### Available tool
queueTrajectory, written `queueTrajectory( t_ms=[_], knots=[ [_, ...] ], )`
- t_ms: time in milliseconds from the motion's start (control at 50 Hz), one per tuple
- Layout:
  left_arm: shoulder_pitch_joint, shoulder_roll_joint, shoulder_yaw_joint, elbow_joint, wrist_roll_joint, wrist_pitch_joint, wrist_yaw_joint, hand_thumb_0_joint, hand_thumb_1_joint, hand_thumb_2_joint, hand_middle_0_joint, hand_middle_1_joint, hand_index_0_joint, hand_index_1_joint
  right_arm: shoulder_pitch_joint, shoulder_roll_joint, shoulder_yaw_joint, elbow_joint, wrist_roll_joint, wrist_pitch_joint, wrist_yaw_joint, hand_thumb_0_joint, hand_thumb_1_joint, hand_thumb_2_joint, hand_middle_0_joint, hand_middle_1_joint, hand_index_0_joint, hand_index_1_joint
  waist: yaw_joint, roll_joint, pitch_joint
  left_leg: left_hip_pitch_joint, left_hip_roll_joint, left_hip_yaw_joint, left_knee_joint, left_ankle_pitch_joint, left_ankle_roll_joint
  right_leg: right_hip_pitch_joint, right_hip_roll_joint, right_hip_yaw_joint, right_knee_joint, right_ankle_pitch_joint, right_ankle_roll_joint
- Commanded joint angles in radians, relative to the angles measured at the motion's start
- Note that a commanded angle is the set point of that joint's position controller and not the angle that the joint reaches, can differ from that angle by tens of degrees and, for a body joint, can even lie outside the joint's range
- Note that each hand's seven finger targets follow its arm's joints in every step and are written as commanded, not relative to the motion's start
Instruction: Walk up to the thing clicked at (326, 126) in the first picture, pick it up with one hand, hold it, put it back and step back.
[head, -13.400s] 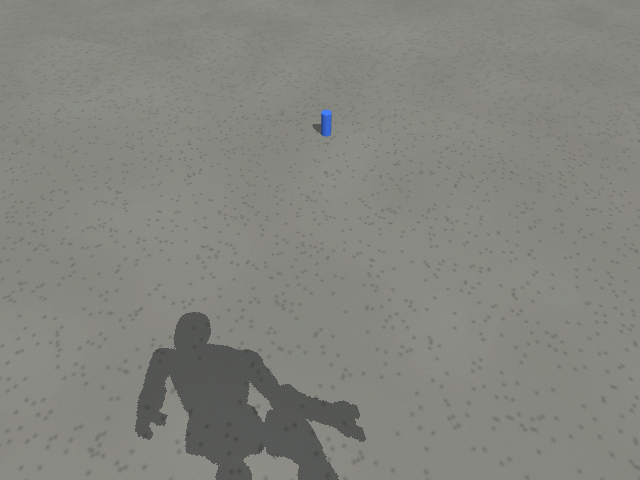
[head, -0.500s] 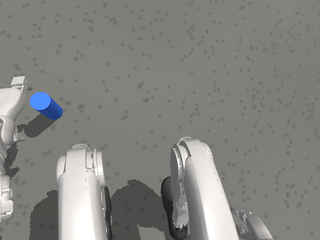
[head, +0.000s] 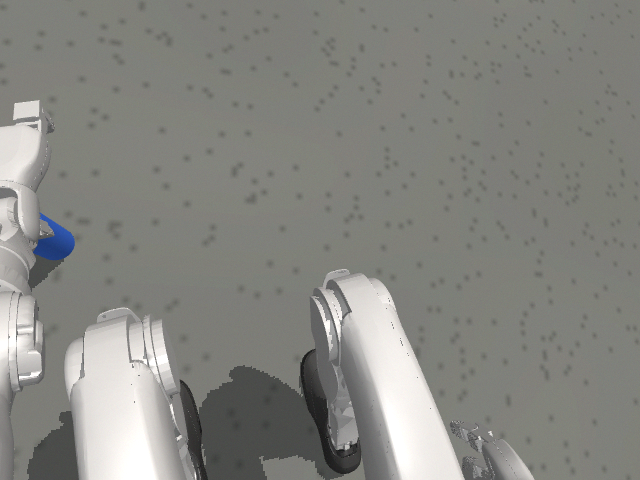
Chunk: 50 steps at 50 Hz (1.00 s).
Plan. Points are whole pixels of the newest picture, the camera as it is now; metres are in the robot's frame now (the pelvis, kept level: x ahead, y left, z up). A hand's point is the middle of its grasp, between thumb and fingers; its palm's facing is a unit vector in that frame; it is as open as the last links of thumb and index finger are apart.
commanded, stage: approach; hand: left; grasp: from above
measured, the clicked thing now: (39, 235) +0.45 +0.32 -0.27
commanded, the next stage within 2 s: rest palm in 0.26 s
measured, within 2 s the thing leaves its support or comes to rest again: neither
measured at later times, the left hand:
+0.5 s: hand (1, 256) +0.41 +0.32 -0.19, palm faces -0.43 -0.08 -0.90, open 14.1 cm
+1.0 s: hand (36, 238) +0.44 +0.31 -0.23, palm faces -0.46 -0.12 -0.88, open 14.1 cm
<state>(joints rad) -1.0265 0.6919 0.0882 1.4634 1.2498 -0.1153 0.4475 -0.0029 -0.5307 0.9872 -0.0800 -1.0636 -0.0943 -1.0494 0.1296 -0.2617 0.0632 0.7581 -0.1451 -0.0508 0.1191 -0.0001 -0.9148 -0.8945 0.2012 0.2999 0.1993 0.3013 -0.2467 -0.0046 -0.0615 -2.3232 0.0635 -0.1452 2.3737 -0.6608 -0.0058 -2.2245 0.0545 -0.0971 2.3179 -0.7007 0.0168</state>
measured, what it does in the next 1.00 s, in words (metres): stands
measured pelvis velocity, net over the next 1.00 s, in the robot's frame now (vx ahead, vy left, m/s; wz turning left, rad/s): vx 0.00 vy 0.00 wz -0.04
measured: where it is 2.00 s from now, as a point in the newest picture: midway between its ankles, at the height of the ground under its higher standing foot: (263, 448)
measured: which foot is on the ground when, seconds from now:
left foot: down 0.00-1.00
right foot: down 0.00-1.00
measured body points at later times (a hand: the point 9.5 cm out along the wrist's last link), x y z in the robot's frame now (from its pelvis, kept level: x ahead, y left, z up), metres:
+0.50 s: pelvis -0.01 +0.00 -0.01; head +0.22 +0.09 +0.37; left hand +0.43 +0.33 -0.13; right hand +0.09 -0.27 -0.12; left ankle +0.08 +0.13 -0.30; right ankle +0.09 -0.11 -0.30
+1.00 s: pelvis +0.00 +0.00 -0.03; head +0.26 +0.07 +0.33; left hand +0.46 +0.31 -0.18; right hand +0.04 -0.26 -0.13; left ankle +0.08 +0.13 -0.30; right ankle +0.09 -0.11 -0.30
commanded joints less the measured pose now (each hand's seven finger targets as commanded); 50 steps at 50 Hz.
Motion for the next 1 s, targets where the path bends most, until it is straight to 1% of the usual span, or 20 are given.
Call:
queueTrajectory(
  t_ms=[0, 100, 140, 220, 300, 340, 380, 420, 460, 580, 700, 740, 760, 780, 800, 820, 860, 900, 960, 980],
  knots=[
    [-0.195, 0.289, 0.026, -0.056, -0.06, 0.064, -0.032, 0.0, -0.546, 0.967, -0.066, -1.067, -0.078, -1.053, 0.202, -0.226, -0.061, -0.022, 0.018, 0.003, -0.01, 0.0, -0.91, -0.9, 0.2, 0.3, 0.2, 0.3, 0.051, 0.198, -0.673, 0.464, -0.034, 0.113, -0.225, 0.166, 0.054, 0.408, 0.026, -0.04, -0.288, 0.256, -0.042],
    [-0.08, 0.29, 0.018, -0.085, -0.105, 0.025, -0.128, 0.0, -0.516, 0.94, -0.07, -1.087, -0.094, -1.062, 0.198, -0.218, -0.061, -0.045, 0.038, 0.017, -0.007, 0.0, -0.907, -0.898, 0.2, 0.3, 0.2, 0.3, 0.055, 0.11, -0.605, 0.377, -0.04, 0.109, -0.222, 0.146, 0.063, 0.478, 0.028, -0.027, -0.301, 0.233, -0.034],
    [-0.049, 0.299, 0.04, -0.135, -0.111, -0.018, -0.141, 0.0, -0.51, 0.937, -0.067, -1.094, -0.095, -1.064, 0.202, -0.219, -0.064, -0.048, 0.036, 0.02, -0.004, 0.0, -0.905, -0.896, 0.2, 0.3, 0.2, 0.3, 0.07, 0.107, -0.626, 0.378, -0.04, 0.107, -0.217, 0.154, 0.059, 0.499, 0.029, -0.026, -0.294, 0.237, -0.033],
    [-0.075, 0.311, 0.056, -0.223, -0.091, -0.121, -0.11, 0.0, -0.499, 0.931, -0.072, -1.084, -0.1, -1.053, 0.195, -0.231, -0.062, -0.036, 0.025, 0.019, 0.001, 0.0, -0.903, -0.895, 0.2, 0.3, 0.2, 0.3, 0.06, 0.157, -0.618, 0.423, -0.037, 0.091, -0.2, 0.148, 0.046, 0.423, 0.03, -0.046, -0.265, 0.223, -0.042],
    [-0.135, 0.281, 0.043, -0.296, -0.049, -0.198, -0.028, 0.0, -0.516, 0.955, -0.074, -1.06, -0.091, -1.04, 0.19, -0.241, -0.073, -0.016, 0.005, 0.004, -0.001, 0.0, -0.903, -0.896, 0.2, 0.3, 0.2, 0.3, 0.047, 0.276, -0.63, 0.535, -0.034, 0.076, -0.204, 0.127, 0.023, 0.297, 0.027, -0.069, -0.233, 0.192, -0.056],
    [-0.146, 0.273, 0.027, -0.268, -0.014, -0.195, 0.009, 0.0, -0.517, 1.007, -0.081, -1.076, -0.091, -1.063, 0.182, -0.245, -0.08, -0.007, -0.003, 0.002, -0.003, 0.0, -0.904, -0.897, 0.2, 0.3, 0.2, 0.3, 0.036, 0.301, -0.617, 0.558, -0.033, 0.074, -0.213, 0.098, 0.017, 0.247, 0.024, -0.078, -0.232, 0.158, -0.058],
    [-0.191, 0.244, 0.01, -0.258, -0.006, -0.181, 0.041, 0.0, -0.543, 0.983, -0.061, -1.01, -0.061, -1.009, 0.174, -0.246, -0.088, 0.005, -0.011, -0.007, -0.007, 0.0, -0.9, -0.901, 0.2, 0.3, 0.2, 0.3, 0.032, 0.324, -0.632, 0.591, -0.033, 0.068, -0.225, 0.073, 0.012, 0.199, 0.018, -0.083, -0.226, 0.132, -0.061],
    [-0.209, 0.207, -0.022, -0.165, 0.005, -0.157, 0.062, 0.0, -0.548, 0.99, -0.06, -1.008, -0.058, -1.009, 0.182, -0.251, -0.083, 0.016, -0.02, -0.017, -0.006, 0.0, -0.9, -0.902, 0.2, 0.3, 0.2, 0.3, -0.002, 0.284, -0.564, 0.549, -0.032, 0.065, -0.218, 0.044, 0.016, 0.171, 0.016, -0.089, -0.236, 0.112, -0.057],
    [-0.24, 0.217, -0.025, -0.119, 0.013, -0.138, 0.081, 0.0, -0.552, 1.014, -0.064, -1.0, -0.056, -1.007, 0.185, -0.256, -0.073, 0.027, -0.027, -0.027, -0.005, 0.0, -0.898, -0.901, 0.2, 0.3, 0.2, 0.3, -0.009, 0.284, -0.569, 0.542, -0.034, 0.063, -0.211, 0.053, 0.016, 0.173, 0.017, -0.094, -0.226, 0.123, -0.057],
    [-0.231, 0.256, -0.008, 0.015, 0.024, -0.082, 0.103, 0.0, -0.531, 1.014, -0.072, -1.01, -0.066, -1.014, 0.147, -0.263, -0.045, 0.015, -0.037, -0.052, 0.001, 0.0, -0.897, -0.9, 0.2, 0.3, 0.2, 0.3, -0.002, 0.291, -0.559, 0.529, -0.033, 0.062, -0.19, 0.086, 0.018, 0.177, 0.018, -0.099, -0.185, 0.165, -0.053],
    [-0.204, 0.363, 0.08, -0.015, 0.014, -0.068, 0.109, 0.0, -0.523, 0.976, -0.065, -1.013, -0.067, -1.009, 0.156, -0.265, -0.017, -0.004, -0.056, -0.065, 0.015, 0.0, -0.897, -0.899, 0.2, 0.3, 0.2, 0.3, 0.0, 0.285, -0.606, 0.489, -0.032, 0.087, -0.123, 0.183, 0.031, 0.299, 0.023, -0.083, -0.178, 0.273, -0.038],
    [-0.183, 0.349, 0.078, -0.001, 0.003, -0.068, 0.103, 0.0, -0.53, 0.983, -0.064, -1.017, -0.064, -1.014, 0.144, -0.259, -0.018, -0.008, -0.056, -0.066, 0.023, 0.0, -0.897, -0.9, 0.2, 0.3, 0.2, 0.3, 0.0, 0.286, -0.604, 0.468, -0.028, 0.08, -0.126, 0.164, 0.031, 0.301, 0.031, -0.083, -0.175, 0.256, -0.042],
    [-0.167, 0.313, 0.048, 0.021, -0.01, -0.068, 0.095, 0.0, -0.534, 0.976, -0.063, -1.017, -0.063, -1.014, 0.141, -0.251, -0.01, -0.014, -0.056, -0.066, 0.026, 0.0, -0.899, -0.901, 0.2, 0.3, 0.2, 0.3, -0.005, 0.276, -0.589, 0.451, -0.028, 0.079, -0.115, 0.162, 0.034, 0.308, 0.032, -0.081, -0.18, 0.257, -0.039],
    [-0.201, 0.361, 0.078, -0.038, -0.018, -0.075, 0.096, 0.0, -0.52, 0.967, -0.061, -1.011, -0.064, -1.005, 0.146, -0.265, -0.008, -0.022, -0.059, -0.065, 0.026, 0.0, -0.894, -0.899, 0.2, 0.3, 0.2, 0.3, -0.008, 0.266, -0.638, 0.466, -0.027, 0.074, -0.113, 0.178, 0.037, 0.335, 0.034, -0.088, -0.184, 0.273, -0.035],
    [-0.155, 0.401, 0.106, -0.021, -0.018, -0.075, 0.094, 0.0, -0.531, 0.977, -0.061, -1.013, -0.062, -1.01, 0.15, -0.268, -0.012, -0.016, -0.055, -0.063, 0.025, 0.0, -0.896, -0.9, 0.2, 0.3, 0.2, 0.3, 0.012, 0.269, -0.637, 0.459, -0.025, 0.072, -0.11, 0.176, 0.035, 0.345, 0.033, -0.084, -0.174, 0.269, -0.038],
    [-0.144, 0.355, 0.068, -0.015, -0.023, -0.079, 0.087, 0.0, -0.531, 0.968, -0.06, -1.01, -0.062, -1.005, 0.146, -0.249, -0.004, -0.014, -0.058, -0.062, 0.029, 0.0, -0.897, -0.901, 0.2, 0.3, 0.2, 0.3, 0.011, 0.283, -0.625, 0.433, -0.026, 0.076, -0.11, 0.165, 0.034, 0.353, 0.036, -0.075, -0.173, 0.258, -0.039],
    [-0.16, 0.356, 0.069, -0.023, -0.033, -0.088, 0.078, 0.0, -0.535, 0.977, -0.06, -1.003, -0.059, -1.002, 0.158, -0.258, -0.002, -0.013, -0.062, -0.067, 0.034, 0.0, -0.895, -0.9, 0.2, 0.3, 0.2, 0.3, -0.007, 0.27, -0.583, 0.438, -0.027, 0.067, -0.108, 0.141, 0.035, 0.31, 0.033, -0.094, -0.169, 0.235, -0.04],
    [-0.149, 0.368, 0.071, -0.047, -0.034, -0.102, 0.076, 0.0, -0.542, 0.983, -0.061, -0.999, -0.057, -1.001, 0.155, -0.262, 0.0, -0.014, -0.062, -0.065, 0.034, 0.0, -0.895, -0.9, 0.2, 0.3, 0.2, 0.3, -0.002, 0.294, -0.601, 0.448, -0.023, 0.058, -0.11, 0.144, 0.031, 0.316, 0.04, -0.099, -0.164, 0.238, -0.043],
    [-0.115, 0.412, 0.117, -0.04, -0.03, -0.118, 0.086, 0.0, -0.533, 0.995, -0.065, -0.999, -0.06, -1.001, 0.172, -0.276, -0.001, -0.009, -0.065, -0.063, 0.038, 0.0, -0.893, -0.899, 0.2, 0.3, 0.2, 0.3, -0.002, 0.266, -0.626, 0.44, -0.02, 0.056, -0.088, 0.188, 0.033, 0.364, 0.041, -0.099, -0.156, 0.287, -0.036],
    [-0.122, 0.382, 0.093, -0.047, -0.026, -0.122, 0.086, 0.0, -0.535, 1.006, -0.068, -0.996, -0.061, -1.001, 0.17, -0.269, 0.003, -0.014, -0.066, -0.063, 0.041, 0.0, -0.893, -0.899, 0.2, 0.3, 0.2, 0.3, -0.006, 0.264, -0.624, 0.44, -0.019, 0.058, -0.083, 0.2, 0.034, 0.371, 0.044, -0.096, -0.162, 0.303, -0.032]
  ],
)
